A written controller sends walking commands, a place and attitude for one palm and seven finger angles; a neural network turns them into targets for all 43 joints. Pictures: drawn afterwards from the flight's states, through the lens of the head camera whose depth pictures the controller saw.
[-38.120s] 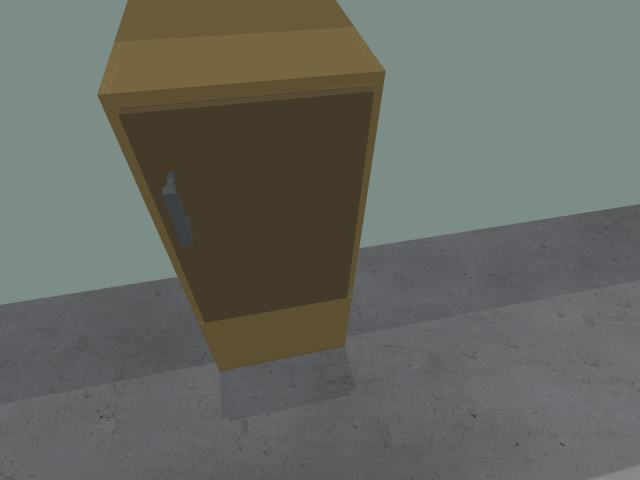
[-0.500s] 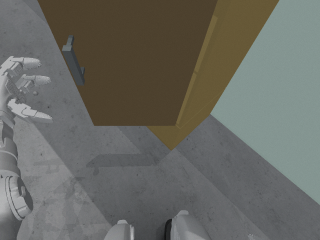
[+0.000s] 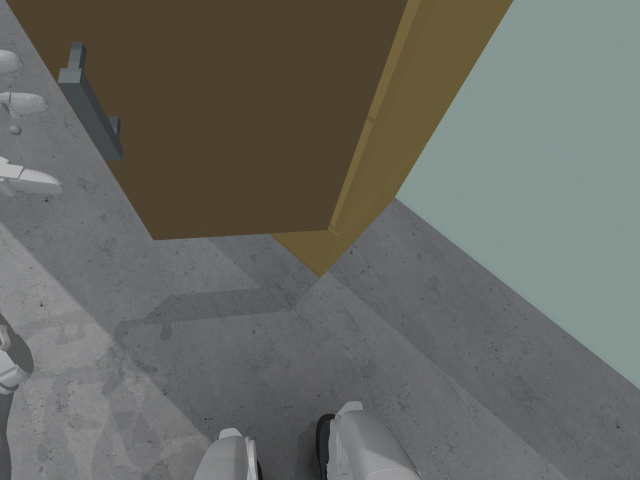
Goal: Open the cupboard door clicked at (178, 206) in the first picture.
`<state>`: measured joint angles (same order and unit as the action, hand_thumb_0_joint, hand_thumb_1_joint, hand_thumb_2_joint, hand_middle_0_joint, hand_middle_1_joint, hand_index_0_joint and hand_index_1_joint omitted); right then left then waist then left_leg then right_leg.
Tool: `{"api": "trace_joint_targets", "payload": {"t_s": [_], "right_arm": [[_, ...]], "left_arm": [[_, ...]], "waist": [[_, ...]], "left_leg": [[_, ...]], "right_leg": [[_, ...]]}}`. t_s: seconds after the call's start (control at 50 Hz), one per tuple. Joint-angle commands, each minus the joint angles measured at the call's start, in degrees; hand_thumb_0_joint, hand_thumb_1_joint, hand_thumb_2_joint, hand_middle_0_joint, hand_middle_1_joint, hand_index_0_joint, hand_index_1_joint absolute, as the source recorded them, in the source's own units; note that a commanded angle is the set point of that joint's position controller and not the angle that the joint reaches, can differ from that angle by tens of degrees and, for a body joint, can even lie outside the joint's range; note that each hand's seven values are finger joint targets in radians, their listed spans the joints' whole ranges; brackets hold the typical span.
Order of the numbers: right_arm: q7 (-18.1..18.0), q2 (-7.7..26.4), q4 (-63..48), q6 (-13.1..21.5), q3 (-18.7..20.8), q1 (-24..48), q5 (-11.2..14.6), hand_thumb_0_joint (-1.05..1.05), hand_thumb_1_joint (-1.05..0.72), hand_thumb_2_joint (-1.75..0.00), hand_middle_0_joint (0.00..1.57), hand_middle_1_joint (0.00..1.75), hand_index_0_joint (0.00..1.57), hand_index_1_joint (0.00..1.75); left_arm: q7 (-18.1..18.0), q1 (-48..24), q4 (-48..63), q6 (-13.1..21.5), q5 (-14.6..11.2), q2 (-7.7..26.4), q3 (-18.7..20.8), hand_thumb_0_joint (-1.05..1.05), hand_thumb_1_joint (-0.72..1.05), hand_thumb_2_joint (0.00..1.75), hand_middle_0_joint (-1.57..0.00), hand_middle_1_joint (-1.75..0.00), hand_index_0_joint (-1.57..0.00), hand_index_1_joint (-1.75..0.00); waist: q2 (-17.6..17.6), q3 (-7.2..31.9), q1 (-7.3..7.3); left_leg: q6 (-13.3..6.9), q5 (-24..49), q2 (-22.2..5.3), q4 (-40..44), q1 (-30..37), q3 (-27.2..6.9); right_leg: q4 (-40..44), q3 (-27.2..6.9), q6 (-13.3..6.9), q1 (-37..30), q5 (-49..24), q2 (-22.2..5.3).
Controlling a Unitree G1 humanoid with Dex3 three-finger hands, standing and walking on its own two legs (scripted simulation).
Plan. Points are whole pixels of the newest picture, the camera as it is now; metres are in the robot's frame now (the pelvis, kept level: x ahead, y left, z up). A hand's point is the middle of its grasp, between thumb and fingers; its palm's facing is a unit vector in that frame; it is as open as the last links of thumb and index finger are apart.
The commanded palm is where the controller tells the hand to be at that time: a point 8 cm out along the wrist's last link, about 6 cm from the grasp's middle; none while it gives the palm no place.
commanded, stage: move the hooked fingers beside the handle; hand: left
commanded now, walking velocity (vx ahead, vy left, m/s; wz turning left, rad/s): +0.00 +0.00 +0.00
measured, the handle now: (96, 106) +0.54 +0.22 +0.07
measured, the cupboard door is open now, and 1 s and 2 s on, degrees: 48 48 48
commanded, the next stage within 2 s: slide the fingers in behind the handle in 0.72 s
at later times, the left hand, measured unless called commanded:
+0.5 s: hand (14, 152) +0.47 +0.28 +0.08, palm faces +0.02 -1.00 +0.00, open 14.0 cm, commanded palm +0.45 +0.33 +0.07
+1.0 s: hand (31, 148) +0.47 +0.27 +0.08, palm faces +0.02 -1.00 -0.02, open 14.0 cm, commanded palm +0.45 +0.31 +0.07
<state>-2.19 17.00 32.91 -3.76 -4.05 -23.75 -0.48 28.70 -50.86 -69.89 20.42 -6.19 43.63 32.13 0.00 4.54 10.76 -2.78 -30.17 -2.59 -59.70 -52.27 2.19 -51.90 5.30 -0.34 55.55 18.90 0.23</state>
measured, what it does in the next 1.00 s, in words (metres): stands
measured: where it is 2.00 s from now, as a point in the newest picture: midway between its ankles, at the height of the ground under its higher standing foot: outside the picture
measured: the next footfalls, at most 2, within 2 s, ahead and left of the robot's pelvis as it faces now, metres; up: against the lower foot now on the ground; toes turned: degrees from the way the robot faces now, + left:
none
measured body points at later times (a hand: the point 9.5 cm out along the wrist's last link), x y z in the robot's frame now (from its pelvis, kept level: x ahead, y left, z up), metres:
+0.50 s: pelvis +0.01 +0.00 +0.00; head +0.13 +0.04 +0.44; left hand +0.46 +0.34 +0.08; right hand +0.05 -0.27 -0.09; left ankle -0.03 +0.08 -0.67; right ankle +0.05 -0.13 -0.67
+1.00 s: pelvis -0.01 -0.01 +0.00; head +0.13 +0.03 +0.43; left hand +0.47 +0.32 +0.08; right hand +0.00 -0.28 -0.10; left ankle -0.03 +0.08 -0.67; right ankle +0.05 -0.13 -0.67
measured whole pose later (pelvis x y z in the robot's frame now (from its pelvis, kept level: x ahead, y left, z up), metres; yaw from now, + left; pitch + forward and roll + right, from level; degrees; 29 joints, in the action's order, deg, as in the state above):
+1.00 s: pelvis -0.01 -0.01 +0.00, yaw +0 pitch +22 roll -3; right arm -2.1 17.2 33.1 -4.3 -3.8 -23.5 -0.1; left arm 28.2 -48.3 -67.9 21.2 -7.6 40.3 29.5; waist 0.0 4.7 9.6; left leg -2.3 -29.5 -2.5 -59.6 -51.8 1.8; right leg -52.2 5.5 -0.9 55.1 18.6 0.2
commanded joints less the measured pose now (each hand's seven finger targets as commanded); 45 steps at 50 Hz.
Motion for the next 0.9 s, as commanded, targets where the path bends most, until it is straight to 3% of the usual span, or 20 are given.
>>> {"api": "trace_joint_targets", "payload": {"t_s": [0.0,0.06,0.1,0.14,0.18,0.2,0.24,0.3,0.34,0.38,0.42,0.46,0.52,0.54,0.58,0.64,0.7,0.76,0.82,0.88], "right_arm": [[-0.3,11.75,-3.09,-0.21,4.79,-10.23,-0.18,0.0,-0.9,-0.9,0.2,0.3,0.2,0.3],[-0.11,11.75,-3.85,-0.41,5.33,-10.22,-0.12,0.0,-0.9,-0.9,0.2,0.3,0.2,0.3],[0.05,11.83,-3.84,-0.22,5.76,-10.03,-0.18,0.0,-0.9,-0.9,0.2,0.3,0.2,0.3],[0.35,11.35,-3.98,-0.25,5.7,-9.72,-0.04,0.0,-0.9,-0.9,0.2,0.3,0.2,0.3],[0.37,11.42,-3.68,-0.29,5.84,-9.72,-0.09,0.0,-0.9,-0.9,0.2,0.3,0.2,0.3],[0.5,11.13,-3.57,-0.37,5.55,-9.36,-0.02,0.0,-0.9,-0.9,0.2,0.3,0.2,0.3],[0.46,11.1,-3.32,-0.58,5.55,-9.14,0.02,0.0,-0.9,-0.9,0.2,0.3,0.2,0.3],[0.23,10.84,-2.65,-0.85,5.52,-8.83,0.13,0.0,-0.9,-0.9,0.2,0.3,0.2,0.3],[0.2,10.8,-2.51,-0.77,5.44,-8.56,0.17,0.0,-0.9,-0.9,0.2,0.3,0.2,0.3],[0.01,11.01,-2.13,-0.81,5.54,-8.49,0.1,0.0,-0.9,-0.9,0.2,0.3,0.2,0.3],[-0.12,11.0,-2.09,-0.74,5.38,-8.21,0.09,0.0,-0.9,-0.9,0.2,0.3,0.2,0.3],[-0.23,10.74,-2.39,-0.56,5.15,-7.83,0.11,0.0,-0.9,-0.9,0.2,0.3,0.2,0.3],[-0.13,10.91,-2.79,-0.31,5.2,-7.58,-0.03,0.0,-0.9,-0.9,0.2,0.3,0.2,0.3],[-0.15,10.87,-3.13,-0.21,5.15,-7.48,-0.01,0.0,-0.9,-0.9,0.2,0.3,0.2,0.3],[-0.27,10.85,-3.24,0.04,5.0,-7.19,-0.08,0.0,-0.9,-0.9,0.2,0.3,0.2,0.3],[-0.28,10.75,-3.65,0.08,4.5,-6.96,0.16,0.0,-0.9,-0.9,0.2,0.3,0.2,0.3],[-0.35,11.02,-3.37,0.24,4.79,-7.42,0.09,0.0,-0.9,-0.9,0.2,0.3,0.2,0.3],[-0.52,10.97,-3.07,0.2,4.58,-7.5,0.31,0.0,-0.9,-0.9,0.2,0.3,0.2,0.3],[-0.81,11.43,-2.51,0.19,4.33,-7.61,0.63,0.0,-0.9,-0.9,0.2,0.3,0.2,0.3],[-0.87,11.43,-2.55,0.36,4.49,-8.29,0.36,0.0,-0.9,-0.9,0.2,0.3,0.2,0.3]], "left_arm": [[0.8,-15.85,11.88,2.37,-1.74,17.81,1.64,0.0,-0.5,0.3,-0.3,-1.2,-0.3,-1.2],[1.46,-14.62,14.86,3.11,-3.56,17.56,2.94,0.0,-0.5,0.3,-0.3,-1.2,-0.3,-1.2],[1.33,-13.83,17.22,3.69,-4.03,19.18,4.91,0.0,-0.5,0.3,-0.3,-1.2,-0.3,-1.2],[1.0,-12.62,18.22,4.03,-4.53,17.07,4.18,0.0,-0.5,0.3,-0.3,-1.2,-0.3,-1.2],[0.83,-12.25,18.65,4.29,-4.21,17.81,4.42,0.0,-0.5,0.3,-0.3,-1.2,-0.3,-1.2],[0.76,-12.71,18.51,4.24,-4.15,16.22,3.16,0.0,-0.5,0.3,-0.3,-1.2,-0.3,-1.2],[0.72,-12.59,17.57,4.01,-3.87,15.02,2.15,0.0,-0.5,0.3,-0.3,-1.2,-0.3,-1.2],[1.23,-15.03,18.54,4.27,-4.21,11.62,-1.09,0.0,-0.5,0.3,-0.3,-1.2,-0.3,-1.2],[1.19,-15.21,17.74,4.2,-4.54,9.45,-2.59,0.0,-0.5,0.3,-0.3,-1.2,-0.3,-1.2],[1.17,-16.18,17.87,4.5,-4.78,10.15,-2.0,0.0,-0.5,0.3,-0.3,-1.2,-0.3,-1.2],[0.3,-16.18,15.26,4.0,-4.32,10.4,-1.74,0.0,-0.5,0.3,-0.3,-1.2,-0.3,-1.2],[-0.35,-18.52,16.63,4.42,-4.3,9.29,-2.82,0.0,-0.5,0.3,-0.3,-1.2,-0.3,-1.2],[-1.52,-16.47,15.81,4.59,-3.24,13.35,0.2,0.0,-0.5,0.3,-0.3,-1.2,-0.3,-1.2],[-1.83,-16.07,15.55,4.65,-2.86,14.08,0.67,0.0,-0.5,0.3,-0.3,-1.2,-0.3,-1.2],[-1.99,-16.59,15.15,5.01,-2.36,16.03,1.74,0.0,-0.5,0.3,-0.3,-1.2,-0.3,-1.2],[-1.73,-18.27,14.81,4.92,-2.01,15.42,0.49,0.0,-0.5,0.3,-0.3,-1.2,-0.3,-1.2],[-0.7,-18.44,16.85,5.78,-2.75,15.31,0.57,0.0,-0.5,0.3,-0.3,-1.2,-0.3,-1.2],[0.2,-17.96,14.73,5.18,-3.9,12.49,-1.29,0.0,-0.5,0.3,-0.3,-1.2,-0.3,-1.2],[0.54,-18.12,9.82,3.06,-3.58,13.2,-1.4,0.0,-0.5,0.3,-0.3,-1.2,-0.3,-1.2],[0.25,-19.49,12.64,3.42,-3.21,14.4,-0.86,0.0,-0.5,0.3,-0.3,-1.2,-0.3,-1.2]], "waist": [[12.01,28.31,-2.57],[11.91,30.38,-2.85],[11.69,31.6,-3.52],[11.14,30.36,-3.45],[12.05,29.28,-3.59],[13.36,28.18,-3.34],[12.1,25.84,-2.96],[14.02,25.64,-2.06],[12.76,24.66,-1.77],[12.93,25.75,-2.02],[10.25,24.18,-1.74],[11.58,23.99,-1.58],[10.47,26.86,-2.78],[8.64,26.61,-2.85],[10.0,26.95,-3.19],[10.17,25.83,-2.45],[12.8,29.21,-2.78],[10.37,26.74,-1.69],[6.13,21.76,-0.84],[9.25,25.9,-1.61]], "left_leg": [[2.69,35.74,0.09,7.85,16.96,-5.33],[2.87,39.03,-0.09,7.47,18.85,-5.35],[2.92,39.61,-0.12,7.59,19.24,-5.37],[2.66,39.39,-0.05,7.88,19.1,-4.92],[2.9,40.53,-0.1,7.97,19.9,-5.17],[3.07,39.77,-0.1,8.15,20.08,-5.11],[2.91,37.92,-0.03,8.52,19.66,-5.13],[3.69,40.03,-0.28,8.33,23.24,-5.62],[3.87,38.57,-0.27,8.6,23.13,-6.06],[4.27,40.03,-0.37,8.28,24.13,-6.56],[3.81,36.05,-0.11,8.35,20.94,-6.47],[3.81,35.21,0.22,8.45,20.74,-6.42],[3.43,33.73,0.48,8.09,18.37,-5.69],[3.0,32.4,0.61,8.12,16.53,-5.51],[2.84,31.31,0.76,7.94,15.21,-5.2],[2.18,26.81,0.97,8.27,13.36,-4.66],[2.94,30.62,0.62,8.07,18.16,-5.38],[2.33,28.98,0.64,8.17,16.55,-5.28],[1.32,20.74,0.92,8.85,10.11,-4.74],[1.51,23.0,1.12,8.75,12.32,-4.69]], "right_leg": [[2.14,-2.71,-1.11,-17.83,-16.81,2.21],[1.93,-2.67,-1.43,-18.82,-19.07,2.62],[2.14,-2.9,-1.27,-20.2,-19.76,2.65],[2.69,-2.94,-1.14,-20.6,-20.27,2.74],[2.54,-2.81,-1.4,-19.94,-20.14,2.88],[2.7,-2.63,-1.28,-18.78,-19.0,2.86],[3.22,-2.43,-1.16,-17.96,-17.35,2.83],[3.4,-2.02,-1.12,-14.95,-16.23,2.85],[3.63,-1.72,-1.13,-13.99,-14.57,2.82],[3.13,-1.61,-1.34,-13.63,-14.83,2.74],[3.04,-1.66,-1.21,-13.83,-13.53,2.55],[2.72,-1.66,-1.45,-13.9,-13.37,2.42],[2.34,-2.49,-1.33,-17.59,-14.93,2.25],[2.25,-2.62,-1.27,-18.76,-15.2,2.2],[1.73,-3.0,-1.48,-19.91,-15.79,2.16],[2.28,-3.37,-1.21,-19.8,-13.81,2.1],[2.19,-3.01,-1.37,-18.31,-13.84,2.25],[2.72,-3.02,-1.32,-17.69,-13.47,2.4],[3.68,-3.44,-0.94,-17.87,-10.22,2.09],[3.15,-3.68,-1.2,-18.74,-11.64,1.98]]}}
